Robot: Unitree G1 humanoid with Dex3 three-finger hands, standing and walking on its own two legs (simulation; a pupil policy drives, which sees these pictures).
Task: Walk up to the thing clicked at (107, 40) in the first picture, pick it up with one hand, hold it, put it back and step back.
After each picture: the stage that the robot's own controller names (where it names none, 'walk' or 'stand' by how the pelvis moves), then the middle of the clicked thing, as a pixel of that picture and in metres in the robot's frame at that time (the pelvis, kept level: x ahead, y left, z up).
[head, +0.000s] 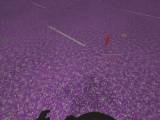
stand; (107, 40) +1.95 -0.41 -0.65
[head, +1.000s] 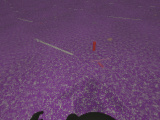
walk; (94, 46) +1.84 +0.05 -0.63
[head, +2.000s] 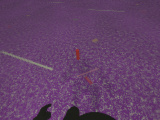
walk; (77, 54) +1.25 +0.34 -0.65
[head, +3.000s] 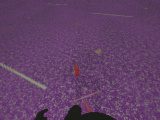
walk; (76, 71) +0.84 +0.28 -0.65
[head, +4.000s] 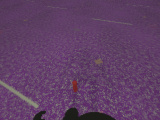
walk; (75, 86) +0.58 +0.22 -0.65
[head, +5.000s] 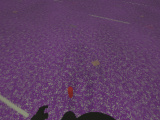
stand; (70, 92) +0.44 +0.21 -0.64
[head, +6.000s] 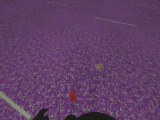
stand; (72, 96) +0.41 +0.19 -0.65
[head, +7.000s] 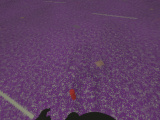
stand; (72, 94) +0.40 +0.23 -0.64
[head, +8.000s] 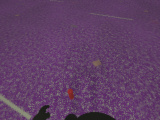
stand; (71, 94) +0.40 +0.23 -0.65
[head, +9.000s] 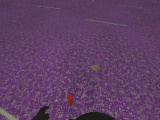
stand; (70, 100) +0.38 +0.22 -0.64
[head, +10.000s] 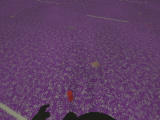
stand; (70, 96) +0.39 +0.22 -0.64
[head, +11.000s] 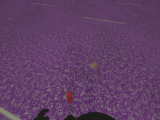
stand; (69, 97) +0.39 +0.22 -0.66
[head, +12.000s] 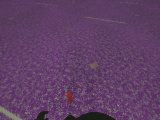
stand; (70, 97) +0.39 +0.22 -0.66
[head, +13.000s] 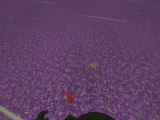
go down; (70, 97) +0.37 +0.23 -0.66
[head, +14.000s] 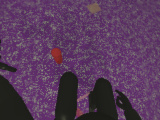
go down; (57, 57) +0.44 +0.28 -0.27
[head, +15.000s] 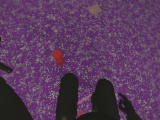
approach; (59, 58) +0.43 +0.28 -0.26
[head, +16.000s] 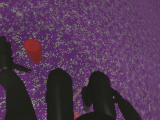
close in; (35, 53) +0.41 +0.32 -0.16
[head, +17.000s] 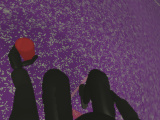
close; (28, 53) +0.41 +0.32 -0.16
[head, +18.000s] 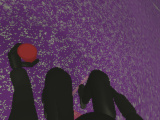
lift; (29, 56) +0.37 +0.32 -0.16
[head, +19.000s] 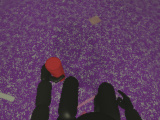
lift; (57, 71) +0.31 +0.23 -0.02
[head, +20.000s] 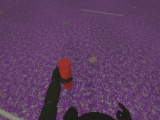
hold; (66, 75) +0.32 +0.17 +0.04
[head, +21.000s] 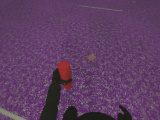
hold; (66, 76) +0.32 +0.17 +0.01
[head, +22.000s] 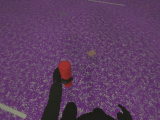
crouch; (66, 75) +0.33 +0.17 -0.02
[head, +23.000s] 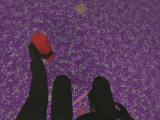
lower; (45, 50) +0.47 +0.28 -0.06
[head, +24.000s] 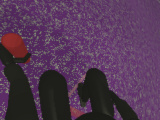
lower; (20, 52) +0.42 +0.34 -0.16
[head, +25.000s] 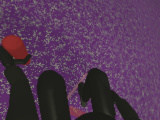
lower; (20, 53) +0.41 +0.34 -0.16
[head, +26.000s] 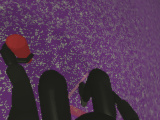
lower; (22, 52) +0.40 +0.34 -0.16
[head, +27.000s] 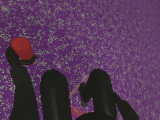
lower; (26, 54) +0.40 +0.33 -0.16
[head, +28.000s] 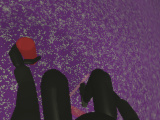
open; (29, 54) +0.40 +0.31 -0.16
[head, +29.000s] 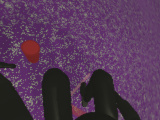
stand; (32, 54) +0.39 +0.31 -0.16
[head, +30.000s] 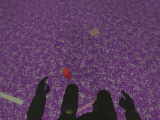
walk; (67, 74) +0.41 +0.24 -0.42
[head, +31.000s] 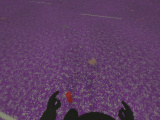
stand; (69, 97) +0.37 +0.22 -0.59
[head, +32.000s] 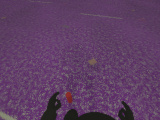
stand; (69, 97) +0.37 +0.22 -0.60
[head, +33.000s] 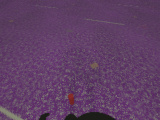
stand; (71, 99) +0.38 +0.21 -0.65
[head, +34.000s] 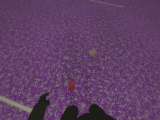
walk; (71, 86) +0.43 +0.17 -0.64
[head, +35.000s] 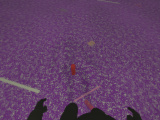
walk; (73, 69) +0.68 +0.23 -0.63
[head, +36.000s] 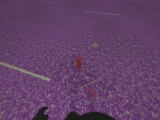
stand; (78, 63) +1.00 +0.24 -0.63
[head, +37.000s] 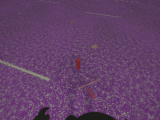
stand; (78, 64) +1.01 +0.23 -0.65
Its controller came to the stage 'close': yes
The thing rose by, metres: 0.67
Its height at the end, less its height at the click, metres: +0.00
